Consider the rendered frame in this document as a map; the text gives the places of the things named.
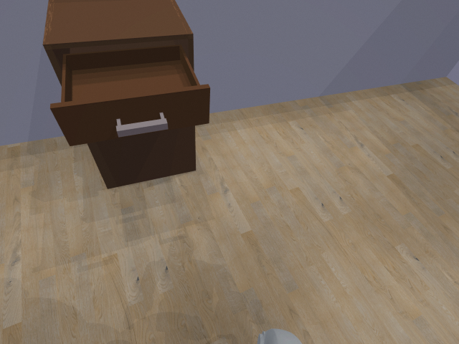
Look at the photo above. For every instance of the robot right thigh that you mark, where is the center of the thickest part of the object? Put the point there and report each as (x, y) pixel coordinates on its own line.
(277, 336)

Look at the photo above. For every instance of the cabinet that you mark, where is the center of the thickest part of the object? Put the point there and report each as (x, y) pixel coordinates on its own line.
(76, 26)

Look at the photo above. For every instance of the handle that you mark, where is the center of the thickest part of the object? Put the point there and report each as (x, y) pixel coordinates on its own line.
(141, 127)

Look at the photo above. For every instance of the drawer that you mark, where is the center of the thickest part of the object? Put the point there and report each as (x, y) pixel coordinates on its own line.
(133, 85)

